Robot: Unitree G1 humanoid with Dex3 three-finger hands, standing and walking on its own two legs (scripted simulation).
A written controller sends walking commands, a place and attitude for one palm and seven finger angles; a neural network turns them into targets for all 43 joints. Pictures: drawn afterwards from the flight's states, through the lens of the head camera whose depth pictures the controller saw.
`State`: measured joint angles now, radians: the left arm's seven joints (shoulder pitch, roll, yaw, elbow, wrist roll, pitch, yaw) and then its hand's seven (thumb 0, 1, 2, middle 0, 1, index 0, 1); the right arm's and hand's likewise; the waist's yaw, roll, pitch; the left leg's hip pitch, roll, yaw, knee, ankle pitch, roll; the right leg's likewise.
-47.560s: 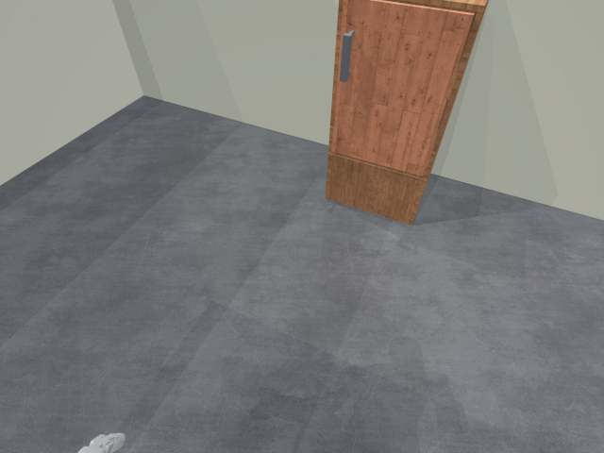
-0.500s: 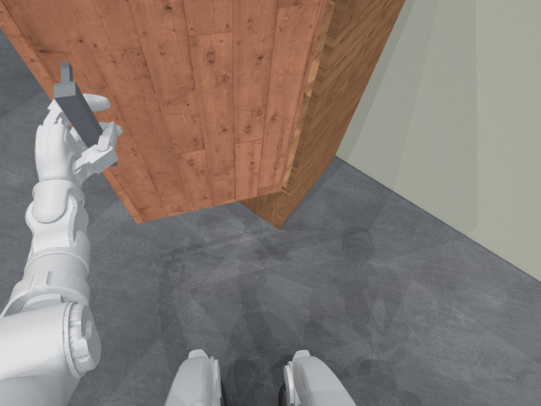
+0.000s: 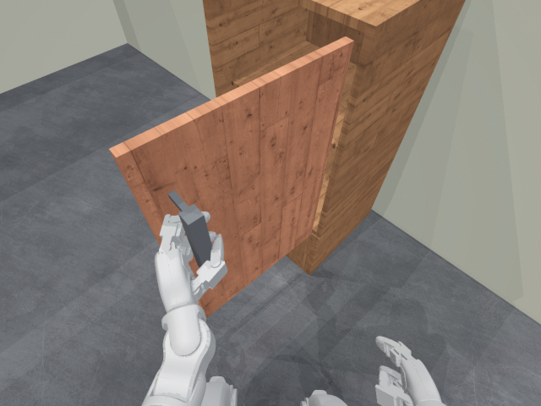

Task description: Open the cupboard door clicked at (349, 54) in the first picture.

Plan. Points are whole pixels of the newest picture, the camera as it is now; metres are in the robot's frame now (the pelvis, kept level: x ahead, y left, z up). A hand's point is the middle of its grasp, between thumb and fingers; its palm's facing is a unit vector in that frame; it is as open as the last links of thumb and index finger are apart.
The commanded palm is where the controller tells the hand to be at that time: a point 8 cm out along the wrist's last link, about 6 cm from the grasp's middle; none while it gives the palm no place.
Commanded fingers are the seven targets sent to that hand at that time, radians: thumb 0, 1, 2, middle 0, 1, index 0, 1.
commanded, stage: pull the door open along its arc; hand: left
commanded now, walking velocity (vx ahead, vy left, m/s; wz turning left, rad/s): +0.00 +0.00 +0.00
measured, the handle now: (192, 234) +0.36 +0.13 +0.04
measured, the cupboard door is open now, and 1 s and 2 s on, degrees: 85 86 89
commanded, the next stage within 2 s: open thumb and fingers to let go in 0.08 s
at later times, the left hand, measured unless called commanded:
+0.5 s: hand (224, 261) +0.32 +0.08 +0.03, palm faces +0.45 -0.89 -0.02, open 8.5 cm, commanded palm +0.27 +0.13 +0.03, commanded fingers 0.00 -0.29 0.39 -0.31 -1.22 -0.31 -1.22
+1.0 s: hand (223, 265) +0.31 +0.08 +0.03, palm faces +0.37 -0.93 +0.02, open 15.0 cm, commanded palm +0.27 +0.13 +0.03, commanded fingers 0.00 -0.50 0.30 -0.15 -0.30 -0.15 -0.30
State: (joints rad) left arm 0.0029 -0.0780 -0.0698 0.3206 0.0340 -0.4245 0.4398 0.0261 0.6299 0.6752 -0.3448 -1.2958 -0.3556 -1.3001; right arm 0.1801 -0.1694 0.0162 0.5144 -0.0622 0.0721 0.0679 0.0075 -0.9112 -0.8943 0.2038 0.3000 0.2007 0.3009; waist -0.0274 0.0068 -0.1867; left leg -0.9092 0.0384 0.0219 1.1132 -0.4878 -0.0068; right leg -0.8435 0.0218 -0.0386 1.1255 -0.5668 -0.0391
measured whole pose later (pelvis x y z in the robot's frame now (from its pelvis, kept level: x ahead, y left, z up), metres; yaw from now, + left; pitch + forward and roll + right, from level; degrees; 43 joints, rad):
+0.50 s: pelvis +0.00 -0.04 +0.00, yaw +4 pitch +17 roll +2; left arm -0.06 -0.06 -0.06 0.41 0.02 -0.44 0.53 0.01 0.30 0.64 -0.35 -1.28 -0.35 -1.28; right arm 0.22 -0.22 -0.03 0.65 -0.08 0.02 0.01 0.01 -0.91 -0.89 0.20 0.30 0.20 0.30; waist -0.03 0.03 -0.17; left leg -0.92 0.02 -0.04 1.08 -0.45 -0.04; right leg -0.85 0.01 -0.10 1.13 -0.57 -0.09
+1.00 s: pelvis -0.01 +0.01 +0.00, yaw +2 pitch +16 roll -1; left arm -0.10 -0.11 -0.14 0.45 0.11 -0.45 0.58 -0.01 -0.49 0.30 -0.27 -0.71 -0.29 -0.70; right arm 0.17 -0.17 0.00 0.61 -0.09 0.01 0.03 0.01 -0.91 -0.89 0.20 0.30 0.20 0.30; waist -0.02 0.03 -0.18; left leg -0.95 0.02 -0.02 1.14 -0.47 0.00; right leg -0.86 0.00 -0.07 1.14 -0.56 -0.04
